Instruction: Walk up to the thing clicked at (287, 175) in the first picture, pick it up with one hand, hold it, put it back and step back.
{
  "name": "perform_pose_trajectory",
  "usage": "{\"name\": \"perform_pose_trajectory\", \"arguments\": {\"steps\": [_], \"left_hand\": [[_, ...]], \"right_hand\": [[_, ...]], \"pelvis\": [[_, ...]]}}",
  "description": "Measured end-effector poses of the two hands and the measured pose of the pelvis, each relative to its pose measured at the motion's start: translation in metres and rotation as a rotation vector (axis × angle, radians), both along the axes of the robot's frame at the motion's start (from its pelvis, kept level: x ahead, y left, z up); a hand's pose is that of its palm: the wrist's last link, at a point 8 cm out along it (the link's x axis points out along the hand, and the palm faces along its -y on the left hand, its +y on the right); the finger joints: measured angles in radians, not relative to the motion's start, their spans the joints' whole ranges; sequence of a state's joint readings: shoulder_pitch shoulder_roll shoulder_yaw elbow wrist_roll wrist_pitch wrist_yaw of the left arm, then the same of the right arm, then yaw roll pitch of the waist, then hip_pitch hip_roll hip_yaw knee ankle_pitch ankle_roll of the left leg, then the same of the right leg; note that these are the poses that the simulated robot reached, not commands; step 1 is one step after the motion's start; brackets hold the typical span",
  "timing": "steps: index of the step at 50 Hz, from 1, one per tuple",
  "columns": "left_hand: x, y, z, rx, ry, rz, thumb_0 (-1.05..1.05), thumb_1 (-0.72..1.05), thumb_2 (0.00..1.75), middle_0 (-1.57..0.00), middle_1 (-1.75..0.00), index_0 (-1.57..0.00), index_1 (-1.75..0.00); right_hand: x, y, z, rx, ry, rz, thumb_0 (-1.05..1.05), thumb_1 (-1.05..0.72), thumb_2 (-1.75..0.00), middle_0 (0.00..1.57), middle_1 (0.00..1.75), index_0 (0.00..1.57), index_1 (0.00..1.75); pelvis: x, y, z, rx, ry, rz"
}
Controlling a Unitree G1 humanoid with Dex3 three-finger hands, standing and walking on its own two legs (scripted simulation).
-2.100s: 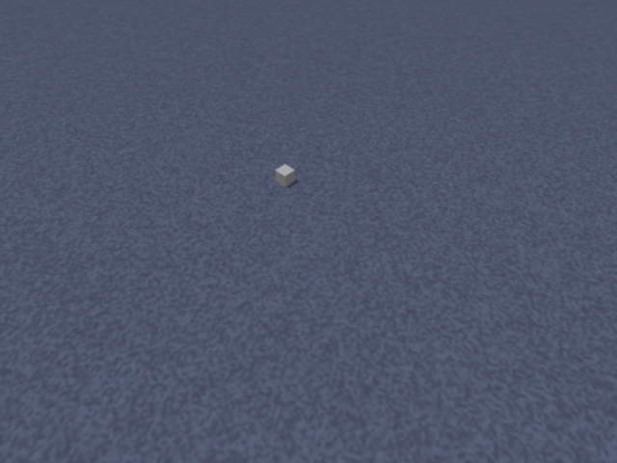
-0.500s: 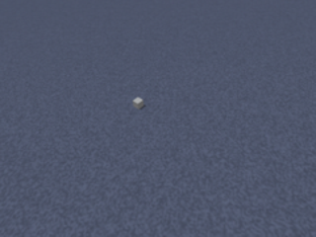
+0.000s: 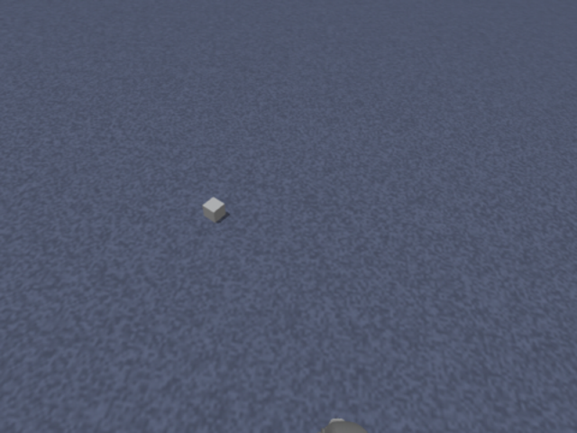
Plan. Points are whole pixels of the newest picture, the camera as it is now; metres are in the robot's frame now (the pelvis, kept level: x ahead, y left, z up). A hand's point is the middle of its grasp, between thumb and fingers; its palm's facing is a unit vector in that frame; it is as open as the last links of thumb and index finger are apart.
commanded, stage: walk up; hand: left
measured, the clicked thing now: (214, 209) +1.19 +0.26 -0.74
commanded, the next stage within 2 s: none
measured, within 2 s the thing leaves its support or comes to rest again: neither
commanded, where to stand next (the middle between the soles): +0.81 +0.03 m, yaw +0 degrees
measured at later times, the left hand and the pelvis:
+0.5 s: hand (124, 365) +0.27 +0.25 -0.13, palm faces -0.01 -0.92 -0.39, open 7.4 cm; pelvis +0.24 -0.02 +0.00, yaw +1 degrees
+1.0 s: hand (144, 243) +0.53 +0.28 -0.14, palm faces -0.09 -0.92 -0.37, open 7.4 cm; pelvis +0.45 +0.01 -0.01, yaw +0 degrees
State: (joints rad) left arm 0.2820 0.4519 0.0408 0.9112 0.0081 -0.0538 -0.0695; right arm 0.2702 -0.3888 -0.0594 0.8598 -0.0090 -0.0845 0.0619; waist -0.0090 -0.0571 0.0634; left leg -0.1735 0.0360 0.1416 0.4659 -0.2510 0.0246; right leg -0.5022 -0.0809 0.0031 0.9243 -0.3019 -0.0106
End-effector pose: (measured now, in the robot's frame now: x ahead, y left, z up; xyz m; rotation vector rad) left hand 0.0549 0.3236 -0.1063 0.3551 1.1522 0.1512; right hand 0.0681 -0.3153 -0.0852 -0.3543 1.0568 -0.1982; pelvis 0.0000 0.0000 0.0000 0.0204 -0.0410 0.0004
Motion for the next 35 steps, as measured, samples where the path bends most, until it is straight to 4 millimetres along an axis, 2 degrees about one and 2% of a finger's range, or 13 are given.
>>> {"name": "perform_pose_trajectory", "arguments": {"steps": [6,9,11,16,21,25,29,32,35], "left_hand": [[0.095,-0.011,0.017,0.033,-0.048,-0.053,0.01,0.90,0.90,-0.20,-0.30,-0.20,-0.30],[0.140,-0.019,0.017,0.069,-0.093,-0.059,0.01,0.90,0.90,-0.20,-0.30,-0.20,-0.30],[0.163,-0.025,0.016,0.088,-0.132,-0.042,0.00,0.90,0.90,-0.20,-0.30,-0.20,-0.30],[0.186,-0.041,0.026,0.070,-0.129,-0.006,0.00,0.90,0.90,-0.20,-0.30,-0.20,-0.30],[0.198,-0.040,0.026,0.050,-0.065,0.021,0.00,0.90,0.90,-0.20,-0.30,-0.21,-0.30],[0.210,-0.027,0.017,0.036,-0.022,0.053,0.00,0.90,0.90,-0.21,-0.30,-0.21,-0.30],[0.230,-0.004,-0.002,0.023,0.026,0.081,0.01,0.90,0.90,-0.21,-0.30,-0.21,-0.30],[0.254,0.013,-0.020,0.022,0.065,0.086,0.01,0.90,0.90,-0.20,-0.30,-0.21,-0.30],[0.287,0.019,-0.022,0.014,0.084,0.067,0.01,0.90,0.90,-0.20,-0.30,-0.20,-0.30]], "right_hand": [[0.019,-0.020,-0.022,0.029,0.093,-0.051,0.00,-0.90,-0.89,0.21,0.30,0.21,0.30],[0.042,-0.035,-0.042,0.038,0.130,-0.064,0.00,-0.90,-0.89,0.21,0.30,0.21,0.30],[0.063,-0.041,-0.053,0.040,0.153,-0.061,0.00,-0.90,-0.89,0.21,0.30,0.21,0.30],[0.132,-0.039,-0.049,0.060,0.135,-0.020,0.01,-0.91,-0.89,0.20,0.30,0.21,0.29],[0.199,-0.032,-0.031,0.064,0.091,0.029,0.00,-0.91,-0.89,0.20,0.30,0.21,0.29],[0.250,-0.024,-0.020,0.040,0.084,0.062,0.00,-0.91,-0.89,0.20,0.30,0.21,0.29],[0.306,-0.010,-0.014,0.001,0.053,0.083,0.00,-0.91,-0.89,0.20,0.30,0.21,0.30],[0.342,0.002,-0.013,-0.033,-0.001,0.080,0.00,-0.91,-0.89,0.20,0.30,0.21,0.30],[0.363,0.013,-0.004,-0.031,-0.037,0.051,0.00,-0.91,-0.89,0.21,0.30,0.21,0.30]], "pelvis": [[0.063,-0.011,-0.004,0.011,0.003,-0.007],[0.100,-0.026,-0.018,0.012,0.005,-0.005],[0.119,-0.033,-0.024,-0.007,-0.002,-0.001],[0.159,-0.036,-0.011,-0.016,-0.006,0.004],[0.200,-0.032,-0.001,-0.027,0.009,0.006],[0.237,-0.023,-0.001,-0.039,0.014,0.012],[0.279,-0.005,-0.010,-0.054,0.015,0.022],[0.308,0.010,-0.020,-0.034,0.008,0.016],[0.331,0.017,-0.015,-0.035,0.003,0.012]]}}
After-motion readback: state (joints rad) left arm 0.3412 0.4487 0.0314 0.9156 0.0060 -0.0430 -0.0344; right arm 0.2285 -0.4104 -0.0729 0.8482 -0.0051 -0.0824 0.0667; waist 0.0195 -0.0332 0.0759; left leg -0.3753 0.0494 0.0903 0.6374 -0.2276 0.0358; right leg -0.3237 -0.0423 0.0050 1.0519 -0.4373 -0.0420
